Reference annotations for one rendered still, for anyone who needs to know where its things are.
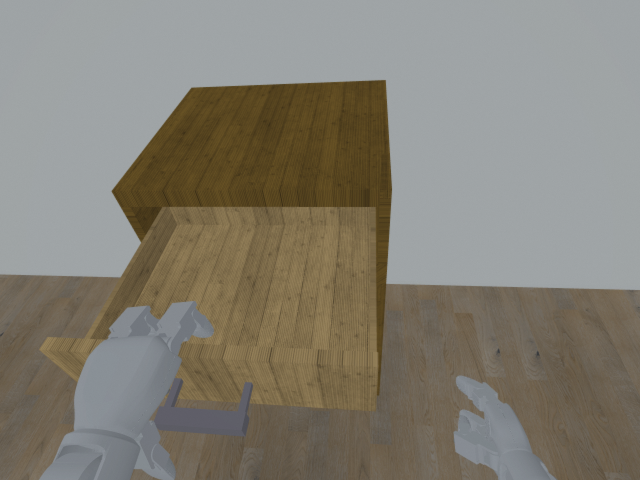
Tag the drawer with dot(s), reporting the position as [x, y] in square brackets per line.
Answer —
[289, 291]

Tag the left robot hand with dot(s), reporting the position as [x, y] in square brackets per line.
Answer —
[126, 377]

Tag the left robot forearm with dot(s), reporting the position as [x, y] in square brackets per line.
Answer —
[94, 454]

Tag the right robot forearm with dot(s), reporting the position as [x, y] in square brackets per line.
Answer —
[522, 465]

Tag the handle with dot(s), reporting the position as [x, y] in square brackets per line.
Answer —
[220, 422]

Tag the cabinet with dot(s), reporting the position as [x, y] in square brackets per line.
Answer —
[280, 145]

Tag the right robot hand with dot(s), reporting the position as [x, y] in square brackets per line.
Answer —
[484, 441]

